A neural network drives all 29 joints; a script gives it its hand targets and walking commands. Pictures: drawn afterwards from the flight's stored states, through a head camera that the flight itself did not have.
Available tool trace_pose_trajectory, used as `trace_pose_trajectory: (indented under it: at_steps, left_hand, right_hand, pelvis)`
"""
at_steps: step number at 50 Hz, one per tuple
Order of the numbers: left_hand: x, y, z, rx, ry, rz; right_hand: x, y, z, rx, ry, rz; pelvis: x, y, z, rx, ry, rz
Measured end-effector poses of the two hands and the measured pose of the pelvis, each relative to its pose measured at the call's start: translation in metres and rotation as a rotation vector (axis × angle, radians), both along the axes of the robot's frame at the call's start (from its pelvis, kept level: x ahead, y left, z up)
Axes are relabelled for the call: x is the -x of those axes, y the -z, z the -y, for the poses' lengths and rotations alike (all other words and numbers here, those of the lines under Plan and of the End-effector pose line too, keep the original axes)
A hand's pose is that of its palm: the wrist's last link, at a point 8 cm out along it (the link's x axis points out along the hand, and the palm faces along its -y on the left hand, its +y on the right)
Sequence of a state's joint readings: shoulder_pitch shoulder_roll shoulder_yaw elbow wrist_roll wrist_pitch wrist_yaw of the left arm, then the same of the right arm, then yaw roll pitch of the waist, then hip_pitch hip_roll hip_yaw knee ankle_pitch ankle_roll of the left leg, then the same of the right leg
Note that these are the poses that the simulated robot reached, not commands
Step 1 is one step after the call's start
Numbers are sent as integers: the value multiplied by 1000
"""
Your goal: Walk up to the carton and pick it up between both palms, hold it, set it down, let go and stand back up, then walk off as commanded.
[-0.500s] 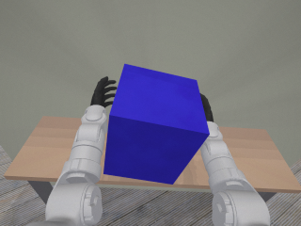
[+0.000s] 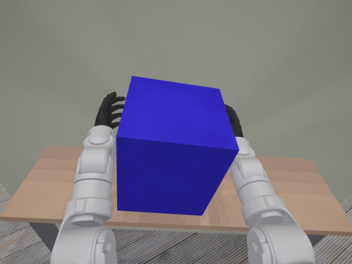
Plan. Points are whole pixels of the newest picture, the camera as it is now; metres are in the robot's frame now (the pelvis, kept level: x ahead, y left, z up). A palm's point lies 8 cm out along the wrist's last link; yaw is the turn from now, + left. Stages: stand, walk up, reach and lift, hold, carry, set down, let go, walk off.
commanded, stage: reach and lift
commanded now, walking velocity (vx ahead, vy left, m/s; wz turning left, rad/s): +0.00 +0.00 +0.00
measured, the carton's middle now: (168, 149) +0.35 +0.03 +0.11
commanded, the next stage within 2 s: hold in 1.10 s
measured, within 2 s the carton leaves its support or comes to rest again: neither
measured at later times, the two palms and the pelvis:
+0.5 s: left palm (105, 108) +0.36 +0.16 +0.22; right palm (242, 126) +0.36 -0.13 +0.19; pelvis -0.02 +0.00 +0.00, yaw +0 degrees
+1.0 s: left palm (98, 111) +0.35 +0.18 +0.22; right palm (239, 125) +0.36 -0.12 +0.19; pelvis -0.02 +0.00 +0.00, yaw +0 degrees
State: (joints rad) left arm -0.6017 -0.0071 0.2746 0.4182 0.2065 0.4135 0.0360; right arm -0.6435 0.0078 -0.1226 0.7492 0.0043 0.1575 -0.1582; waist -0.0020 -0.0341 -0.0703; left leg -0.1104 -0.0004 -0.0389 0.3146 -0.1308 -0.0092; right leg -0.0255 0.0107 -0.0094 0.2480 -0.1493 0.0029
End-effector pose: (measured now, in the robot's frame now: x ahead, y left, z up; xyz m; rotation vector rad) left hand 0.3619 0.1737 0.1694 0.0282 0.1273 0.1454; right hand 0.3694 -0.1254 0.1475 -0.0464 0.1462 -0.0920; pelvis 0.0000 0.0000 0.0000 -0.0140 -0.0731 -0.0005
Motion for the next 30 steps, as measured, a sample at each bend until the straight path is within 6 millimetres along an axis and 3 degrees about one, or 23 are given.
trace_pose_trajectory:
  at_steps: [13, 22, 30]
  left_hand:
    - [16, -34, 5, 24, 16, 20]
    - [10, -51, 7, 31, 8, 13]
    - [-4, -45, 10, 27, 15, -18]
  right_hand:
    - [21, -24, 5, -2, 19, 24]
    - [12, -41, 7, -59, 12, 17]
    - [0, -35, 10, -63, 16, -10]
  pelvis:
    - [20, 1, -2, 3, 0, 39]
    - [26, 1, 1, -1, 0, 43]
    - [17, 1, 3, -4, 0, 29]
